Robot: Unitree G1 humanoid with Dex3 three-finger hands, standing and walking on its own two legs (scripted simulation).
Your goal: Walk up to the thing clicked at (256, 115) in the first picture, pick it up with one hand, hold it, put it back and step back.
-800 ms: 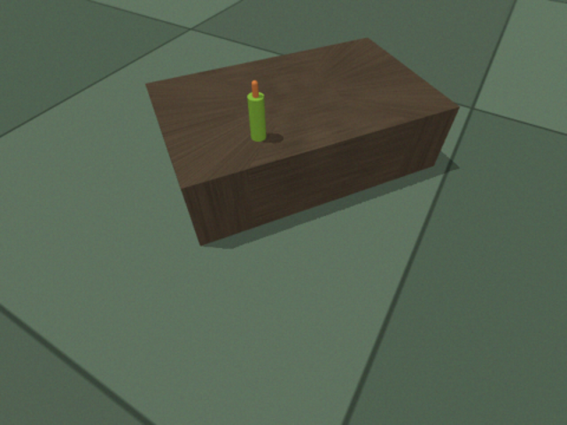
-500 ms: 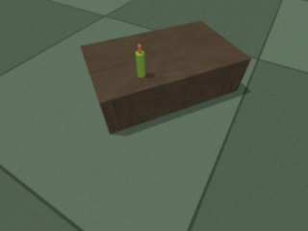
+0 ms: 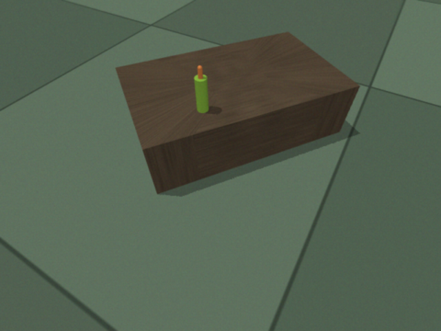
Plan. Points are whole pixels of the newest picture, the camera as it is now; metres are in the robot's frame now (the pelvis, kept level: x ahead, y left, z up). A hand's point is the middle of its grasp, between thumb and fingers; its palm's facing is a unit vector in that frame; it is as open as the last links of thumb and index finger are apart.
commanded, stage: stand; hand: right
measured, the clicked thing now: (201, 89) +1.19 +0.14 -0.30
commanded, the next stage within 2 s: walk up in 0.32 s
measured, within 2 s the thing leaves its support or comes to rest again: neither
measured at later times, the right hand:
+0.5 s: hand out of the picture +0.10 -0.25 -0.15, palm faces -0.15 +0.92 -0.37, open 7.4 cm
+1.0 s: hand (292, 274) +0.26 -0.13 -0.14, palm faces -0.26 +0.89 -0.38, open 7.4 cm
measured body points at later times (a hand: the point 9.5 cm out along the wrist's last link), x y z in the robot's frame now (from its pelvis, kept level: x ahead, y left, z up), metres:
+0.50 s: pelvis +0.01 +0.02 +0.00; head +0.03 +0.03 +0.44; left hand +0.05 +0.34 -0.13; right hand +0.10 -0.30 -0.12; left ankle +0.03 +0.14 -0.71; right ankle +0.00 -0.12 -0.75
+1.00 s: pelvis +0.19 +0.12 -0.01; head +0.20 +0.15 +0.44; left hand +0.20 +0.46 -0.13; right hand +0.27 -0.18 -0.11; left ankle +0.12 +0.21 -0.75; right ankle +0.35 -0.01 -0.70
